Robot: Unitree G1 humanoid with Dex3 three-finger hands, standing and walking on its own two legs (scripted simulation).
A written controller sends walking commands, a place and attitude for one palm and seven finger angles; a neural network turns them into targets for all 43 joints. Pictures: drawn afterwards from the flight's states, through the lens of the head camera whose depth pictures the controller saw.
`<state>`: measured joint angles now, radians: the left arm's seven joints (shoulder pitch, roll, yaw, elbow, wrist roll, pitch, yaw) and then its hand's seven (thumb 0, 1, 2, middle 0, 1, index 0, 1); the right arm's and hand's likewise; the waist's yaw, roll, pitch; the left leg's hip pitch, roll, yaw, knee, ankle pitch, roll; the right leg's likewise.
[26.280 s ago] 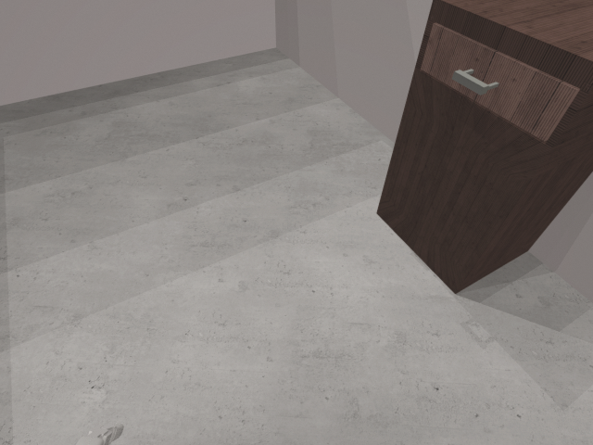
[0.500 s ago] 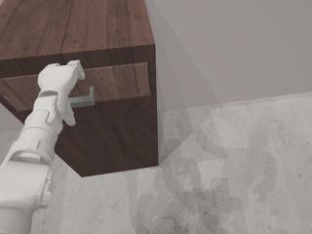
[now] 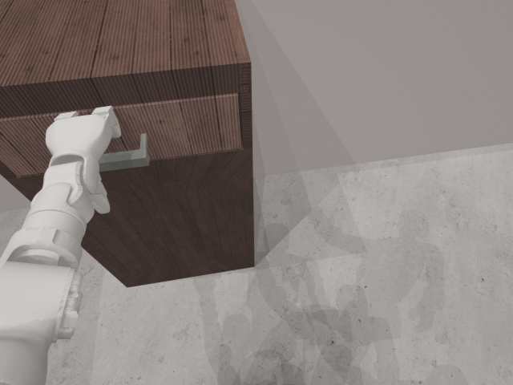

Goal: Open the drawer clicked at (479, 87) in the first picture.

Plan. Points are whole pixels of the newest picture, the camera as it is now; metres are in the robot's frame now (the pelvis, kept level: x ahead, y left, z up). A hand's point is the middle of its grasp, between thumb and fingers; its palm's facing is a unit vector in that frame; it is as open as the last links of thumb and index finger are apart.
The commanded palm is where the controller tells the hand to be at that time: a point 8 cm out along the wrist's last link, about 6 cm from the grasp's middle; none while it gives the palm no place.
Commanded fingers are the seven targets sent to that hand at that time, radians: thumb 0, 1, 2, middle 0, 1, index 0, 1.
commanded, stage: lower the fingers behind the handle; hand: left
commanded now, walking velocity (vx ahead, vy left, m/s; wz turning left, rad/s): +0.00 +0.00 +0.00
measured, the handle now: (119, 151) +0.52 +0.23 +0.03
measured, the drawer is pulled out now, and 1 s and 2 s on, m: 0.00 0.00 0.00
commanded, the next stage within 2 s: close the thumb around the handle in 1.02 s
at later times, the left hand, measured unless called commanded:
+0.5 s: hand (100, 167) +0.48 +0.25 +0.04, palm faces -0.01 -0.03 -1.00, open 13.7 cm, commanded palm +0.47 +0.24 +0.08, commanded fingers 0.00 -0.50 0.30 -0.30 -1.20 -0.30 -1.20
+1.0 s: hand (103, 175) +0.48 +0.25 +0.02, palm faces -0.05 -0.02 -1.00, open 13.8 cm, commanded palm +0.47 +0.24 +0.07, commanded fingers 0.00 -0.50 0.30 -0.30 -1.20 -0.30 -1.20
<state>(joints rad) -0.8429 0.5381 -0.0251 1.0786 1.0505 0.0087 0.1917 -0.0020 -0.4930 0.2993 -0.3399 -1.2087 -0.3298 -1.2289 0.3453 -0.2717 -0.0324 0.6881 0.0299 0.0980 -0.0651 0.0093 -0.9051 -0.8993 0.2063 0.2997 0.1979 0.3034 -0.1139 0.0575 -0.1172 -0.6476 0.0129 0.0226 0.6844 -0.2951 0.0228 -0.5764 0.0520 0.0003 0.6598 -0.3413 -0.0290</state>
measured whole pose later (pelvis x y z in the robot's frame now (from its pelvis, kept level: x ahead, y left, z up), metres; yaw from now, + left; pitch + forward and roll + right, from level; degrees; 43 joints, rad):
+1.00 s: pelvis -0.01 +0.01 -0.02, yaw +1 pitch +19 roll -2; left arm -0.86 0.51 -0.06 1.06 1.05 0.00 0.27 0.00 -0.49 0.30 -0.29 -1.21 -0.33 -1.20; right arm 0.40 -0.26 -0.06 0.74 -0.01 0.07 -0.04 0.01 -0.91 -0.90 0.21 0.30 0.20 0.30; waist -0.11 0.06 -0.14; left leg -0.83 0.01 0.00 0.84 -0.35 0.03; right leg -0.73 0.05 -0.03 0.79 -0.39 -0.02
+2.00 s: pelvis +0.01 +0.02 -0.02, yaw +0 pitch +19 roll -2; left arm -0.76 0.49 -0.01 1.00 1.07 -0.04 0.30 0.00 0.76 0.85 -0.41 -1.34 -0.41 -1.34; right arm 0.36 -0.25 -0.06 0.73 -0.01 0.08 -0.04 0.01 -0.91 -0.90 0.21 0.30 0.20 0.30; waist -0.10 0.06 -0.14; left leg -0.80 0.01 0.01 0.83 -0.36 0.04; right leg -0.70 0.05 -0.01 0.77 -0.40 -0.01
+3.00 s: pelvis +0.01 +0.00 -0.01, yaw +0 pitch +15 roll -1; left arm -0.56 0.45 -0.02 0.83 1.03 -0.01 0.29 0.01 0.76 0.80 -0.41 -1.35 -0.40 -1.35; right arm 0.32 -0.25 -0.07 0.72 0.00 0.10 -0.04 0.01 -0.91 -0.90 0.21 0.30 0.20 0.30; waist -0.06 0.06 -0.13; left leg -0.68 0.01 0.01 0.77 -0.36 0.02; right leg -0.61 0.05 -0.01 0.74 -0.40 -0.03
